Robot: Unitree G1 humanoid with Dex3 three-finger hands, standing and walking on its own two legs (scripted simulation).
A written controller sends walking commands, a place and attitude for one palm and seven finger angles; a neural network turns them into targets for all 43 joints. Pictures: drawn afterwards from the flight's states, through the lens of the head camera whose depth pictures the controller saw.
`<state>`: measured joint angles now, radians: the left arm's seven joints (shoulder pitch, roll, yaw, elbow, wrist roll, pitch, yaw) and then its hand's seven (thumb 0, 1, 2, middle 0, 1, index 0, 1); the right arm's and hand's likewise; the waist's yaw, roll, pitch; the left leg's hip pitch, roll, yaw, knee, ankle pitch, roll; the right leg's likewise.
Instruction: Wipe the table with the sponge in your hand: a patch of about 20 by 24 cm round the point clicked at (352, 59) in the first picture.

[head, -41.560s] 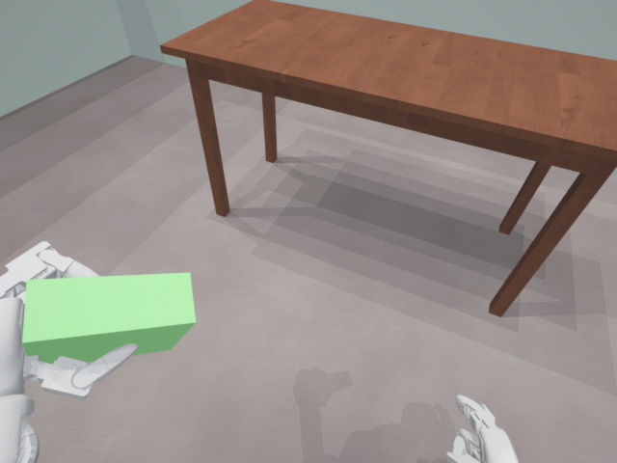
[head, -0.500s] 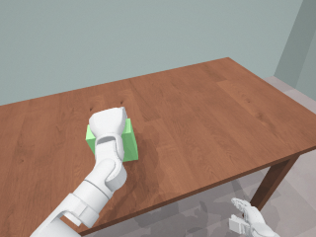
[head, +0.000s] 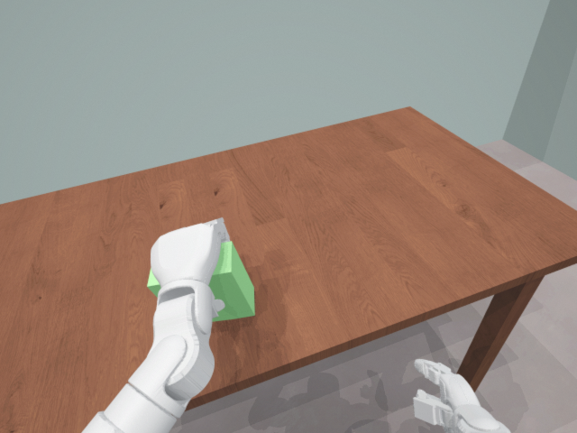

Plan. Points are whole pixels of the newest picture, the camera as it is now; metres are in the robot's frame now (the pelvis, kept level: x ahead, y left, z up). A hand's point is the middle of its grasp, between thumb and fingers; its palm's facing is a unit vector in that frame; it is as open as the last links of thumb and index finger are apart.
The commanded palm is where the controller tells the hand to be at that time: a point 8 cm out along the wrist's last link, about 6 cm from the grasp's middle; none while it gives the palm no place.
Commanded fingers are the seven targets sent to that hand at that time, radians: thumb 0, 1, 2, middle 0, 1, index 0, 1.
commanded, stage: slide back across to the middle lane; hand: left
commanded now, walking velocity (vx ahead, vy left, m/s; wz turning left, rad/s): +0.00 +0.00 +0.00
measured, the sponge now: (211, 294) +0.30 +0.16 +0.05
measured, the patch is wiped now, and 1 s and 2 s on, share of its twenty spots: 0.85 0.85 0.85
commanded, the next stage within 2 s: wipe forward along the middle lane in 0.72 s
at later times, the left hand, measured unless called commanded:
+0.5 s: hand (184, 283) +0.27 +0.17 +0.13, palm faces +0.20 -0.32 -0.92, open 9.4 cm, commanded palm +0.22 +0.19 +0.17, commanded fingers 0.00 0.10 1.30 -1.20 -1.60 -1.20 -1.60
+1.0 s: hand (162, 295) +0.25 +0.20 +0.12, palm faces +0.18 -0.31 -0.93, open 9.4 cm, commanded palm +0.22 +0.22 +0.16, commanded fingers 0.00 0.10 1.30 -1.20 -1.60 -1.20 -1.60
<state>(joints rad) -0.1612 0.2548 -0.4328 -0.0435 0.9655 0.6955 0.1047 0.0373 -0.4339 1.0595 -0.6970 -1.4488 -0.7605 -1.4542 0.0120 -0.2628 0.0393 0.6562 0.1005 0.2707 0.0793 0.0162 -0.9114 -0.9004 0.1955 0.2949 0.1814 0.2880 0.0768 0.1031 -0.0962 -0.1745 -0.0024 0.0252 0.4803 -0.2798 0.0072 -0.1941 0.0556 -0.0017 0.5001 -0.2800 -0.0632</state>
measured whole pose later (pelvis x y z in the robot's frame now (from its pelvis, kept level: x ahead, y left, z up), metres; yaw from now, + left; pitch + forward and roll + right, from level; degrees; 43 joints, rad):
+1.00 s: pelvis -0.02 +0.00 +0.00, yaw -1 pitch -4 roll +1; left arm 0.00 0.34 -0.24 -0.24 0.83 0.62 0.03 -0.03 -0.47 1.06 -0.75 -1.40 -0.81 -1.41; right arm 0.01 -0.26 0.06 0.62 0.08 0.19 -0.02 0.02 -0.91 -0.90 0.20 0.30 0.20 0.29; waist 0.09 0.09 -0.05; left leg -0.13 0.00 0.04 0.45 -0.25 0.01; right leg -0.16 0.06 0.01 0.47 -0.24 -0.07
